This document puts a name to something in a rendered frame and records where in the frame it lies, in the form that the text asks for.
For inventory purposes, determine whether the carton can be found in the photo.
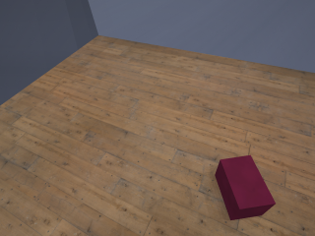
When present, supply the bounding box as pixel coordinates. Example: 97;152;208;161
215;155;276;220

